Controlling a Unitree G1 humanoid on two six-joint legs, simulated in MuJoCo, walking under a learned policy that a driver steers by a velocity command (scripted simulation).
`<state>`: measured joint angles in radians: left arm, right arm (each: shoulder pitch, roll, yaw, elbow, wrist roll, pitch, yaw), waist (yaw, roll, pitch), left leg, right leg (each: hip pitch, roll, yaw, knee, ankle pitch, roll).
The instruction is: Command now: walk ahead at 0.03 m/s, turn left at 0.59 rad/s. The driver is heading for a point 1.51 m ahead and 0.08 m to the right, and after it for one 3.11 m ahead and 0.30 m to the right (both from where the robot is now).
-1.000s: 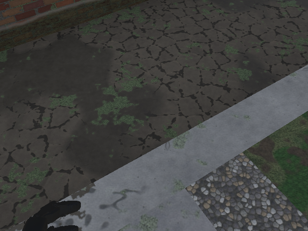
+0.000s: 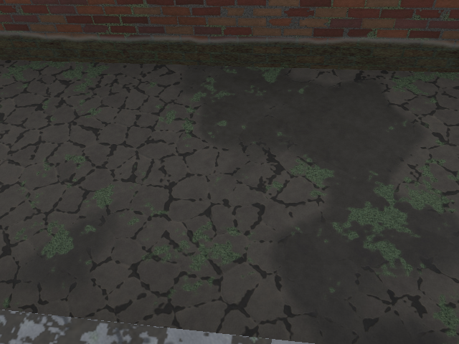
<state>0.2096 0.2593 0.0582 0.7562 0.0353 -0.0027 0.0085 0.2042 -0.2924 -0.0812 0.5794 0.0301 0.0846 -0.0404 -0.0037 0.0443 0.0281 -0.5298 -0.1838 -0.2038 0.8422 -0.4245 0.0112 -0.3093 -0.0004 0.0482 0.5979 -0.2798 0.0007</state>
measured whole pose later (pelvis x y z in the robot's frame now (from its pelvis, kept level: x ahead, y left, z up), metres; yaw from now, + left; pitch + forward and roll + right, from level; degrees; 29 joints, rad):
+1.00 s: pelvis -0.04 +0.01 +0.00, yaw +14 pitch +1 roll +0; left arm 0.34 0.23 0.03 0.83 -0.01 -0.04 0.04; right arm 0.28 -0.23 -0.04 0.84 0.01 0.01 -0.03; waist 0.00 0.01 -0.02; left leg -0.28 -0.05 -0.03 0.59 -0.37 0.07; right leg -0.23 -0.02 0.02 0.57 -0.35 0.00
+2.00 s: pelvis +0.26 +0.05 +0.00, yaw -6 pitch +0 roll -1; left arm 0.22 0.23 0.01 0.61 0.02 0.08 0.00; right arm 0.07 -0.23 0.01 0.62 -0.04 0.05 -0.03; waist 0.06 0.04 0.00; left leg -0.44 0.00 -0.05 0.74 -0.29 -0.08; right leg -0.31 0.20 0.19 0.54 -0.21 -0.07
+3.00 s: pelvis +0.30 +0.04 -0.01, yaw -22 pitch -2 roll +0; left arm 0.07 0.18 -0.05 0.61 0.02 0.07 -0.01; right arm 0.18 -0.18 0.04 0.58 -0.02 0.07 0.00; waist 0.01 0.01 0.00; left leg -0.23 0.01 0.08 0.67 -0.40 0.03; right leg -0.25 0.09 0.10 0.68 -0.38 -0.04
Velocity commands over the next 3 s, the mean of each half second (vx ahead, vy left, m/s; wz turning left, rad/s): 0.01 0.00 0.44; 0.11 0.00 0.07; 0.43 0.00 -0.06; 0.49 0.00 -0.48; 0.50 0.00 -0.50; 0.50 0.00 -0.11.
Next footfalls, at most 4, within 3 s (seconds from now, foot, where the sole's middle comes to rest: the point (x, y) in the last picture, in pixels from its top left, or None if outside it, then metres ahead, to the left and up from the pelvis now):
0.36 left None -0.03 0.12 -0.77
0.70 right None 0.00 -0.12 -0.77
1.54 right None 0.33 -0.03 -0.77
2.02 left None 0.36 0.13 -0.77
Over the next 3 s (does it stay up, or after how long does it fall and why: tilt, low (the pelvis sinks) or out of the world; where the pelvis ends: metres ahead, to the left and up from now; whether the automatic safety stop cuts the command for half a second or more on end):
stays up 0.30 0.04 -0.01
